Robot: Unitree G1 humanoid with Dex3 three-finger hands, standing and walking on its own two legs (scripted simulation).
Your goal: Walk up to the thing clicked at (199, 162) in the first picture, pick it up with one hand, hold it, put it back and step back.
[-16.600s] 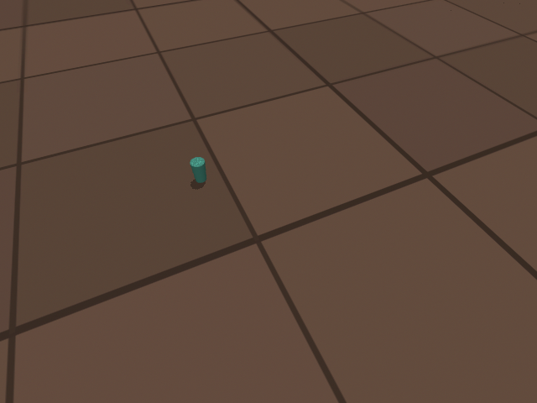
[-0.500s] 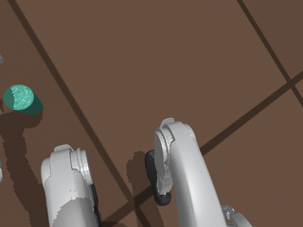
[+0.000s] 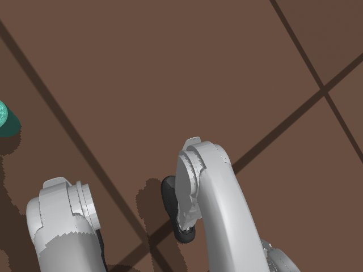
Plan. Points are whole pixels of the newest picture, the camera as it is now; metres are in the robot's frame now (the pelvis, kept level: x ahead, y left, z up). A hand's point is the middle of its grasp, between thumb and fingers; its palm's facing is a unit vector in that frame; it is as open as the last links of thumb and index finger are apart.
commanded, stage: rest palm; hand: left
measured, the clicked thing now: out of the picture +0.47 +0.28 -0.26
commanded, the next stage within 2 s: close in 0.74 s
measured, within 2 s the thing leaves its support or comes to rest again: neither
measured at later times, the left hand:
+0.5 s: hand out of the picture +0.49 +0.31 -0.21, palm faces -0.43 -0.13 -0.90, open 14.2 cm
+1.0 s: hand out of the picture +0.49 +0.31 -0.22, palm faces -0.44 -0.09 -0.89, open 14.0 cm
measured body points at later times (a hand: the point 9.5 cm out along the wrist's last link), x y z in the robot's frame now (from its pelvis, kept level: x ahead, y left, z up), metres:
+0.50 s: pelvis +0.00 +0.00 -0.01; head +0.27 +0.10 +0.34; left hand +0.50 +0.31 -0.16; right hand +0.01 -0.27 -0.07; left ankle +0.07 +0.12 -0.29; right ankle +0.12 -0.14 -0.29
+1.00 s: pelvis +0.00 +0.00 -0.01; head +0.26 +0.10 +0.33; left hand +0.50 +0.31 -0.17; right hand +0.02 -0.26 -0.07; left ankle +0.07 +0.12 -0.29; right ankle +0.12 -0.13 -0.29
